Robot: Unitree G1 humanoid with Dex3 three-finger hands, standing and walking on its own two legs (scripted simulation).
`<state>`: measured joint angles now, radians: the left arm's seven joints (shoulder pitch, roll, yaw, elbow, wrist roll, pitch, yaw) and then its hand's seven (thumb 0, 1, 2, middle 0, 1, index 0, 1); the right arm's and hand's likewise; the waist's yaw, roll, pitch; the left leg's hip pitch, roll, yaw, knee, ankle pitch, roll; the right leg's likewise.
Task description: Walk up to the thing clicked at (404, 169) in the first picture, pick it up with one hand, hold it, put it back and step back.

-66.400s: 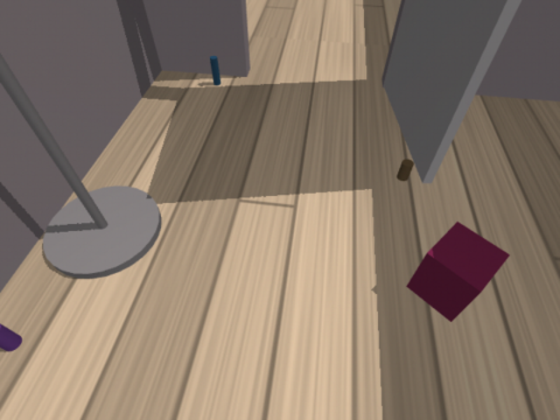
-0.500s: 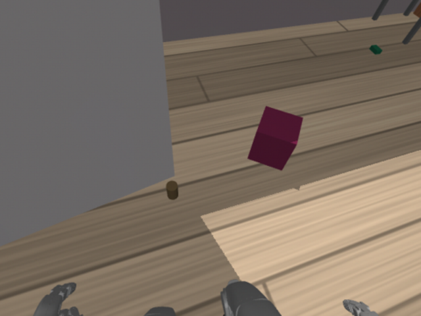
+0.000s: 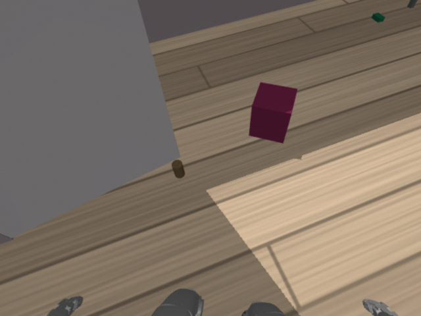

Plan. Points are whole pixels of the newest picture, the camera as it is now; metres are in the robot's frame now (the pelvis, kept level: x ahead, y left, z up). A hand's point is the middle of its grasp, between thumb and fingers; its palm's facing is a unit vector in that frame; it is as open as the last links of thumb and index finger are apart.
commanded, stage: step back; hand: left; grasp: from above
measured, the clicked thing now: (178, 169) +0.84 +0.24 -0.71
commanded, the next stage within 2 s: stand in 1.72 s
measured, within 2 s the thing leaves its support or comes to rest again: neither
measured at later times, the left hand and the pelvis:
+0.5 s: hand out of the picture -0.13 +0.24 -0.16, palm faces -0.01 -0.92 -0.39, open 7.4 cm; pelvis -0.19 -0.04 -0.01, yaw -1 degrees
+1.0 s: hand out of the picture -0.25 +0.23 -0.14, palm faces +0.10 -0.89 -0.44, open 7.4 cm; pelvis -0.29 -0.06 +0.00, yaw +5 degrees
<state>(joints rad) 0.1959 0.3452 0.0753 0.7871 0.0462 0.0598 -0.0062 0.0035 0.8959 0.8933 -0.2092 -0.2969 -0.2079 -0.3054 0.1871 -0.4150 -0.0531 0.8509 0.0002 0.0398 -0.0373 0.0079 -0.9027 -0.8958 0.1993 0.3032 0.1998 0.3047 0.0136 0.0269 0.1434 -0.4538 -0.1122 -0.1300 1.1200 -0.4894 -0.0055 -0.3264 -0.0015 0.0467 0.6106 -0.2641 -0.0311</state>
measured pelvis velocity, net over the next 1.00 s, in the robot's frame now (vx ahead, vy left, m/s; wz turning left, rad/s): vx -0.29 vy -0.06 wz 0.08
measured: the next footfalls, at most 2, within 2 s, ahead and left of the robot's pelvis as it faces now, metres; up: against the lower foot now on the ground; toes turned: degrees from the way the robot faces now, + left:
left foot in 0.16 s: -0.03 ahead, +0.11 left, +0.00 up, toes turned +2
right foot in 0.52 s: -0.21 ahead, -0.18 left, +0.00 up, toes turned +1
